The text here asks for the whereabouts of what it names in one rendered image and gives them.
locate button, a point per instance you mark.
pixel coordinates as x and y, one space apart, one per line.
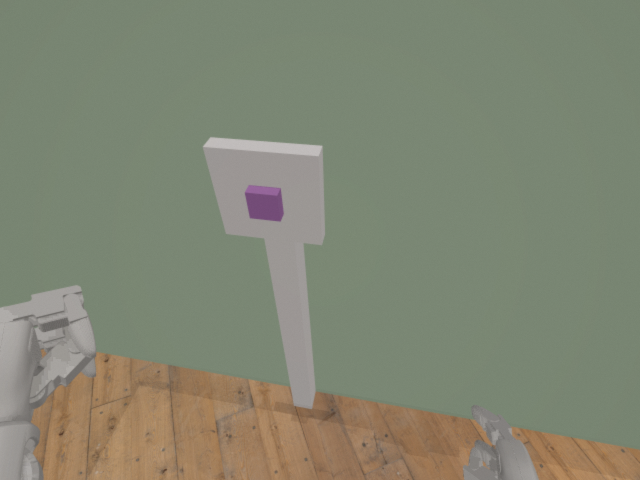
264 203

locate left robot forearm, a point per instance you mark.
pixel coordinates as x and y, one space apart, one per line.
18 440

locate panel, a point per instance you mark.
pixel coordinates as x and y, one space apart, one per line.
297 169

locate right robot hand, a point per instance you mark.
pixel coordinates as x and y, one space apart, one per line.
509 460

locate left robot hand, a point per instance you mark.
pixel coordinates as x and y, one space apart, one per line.
64 332

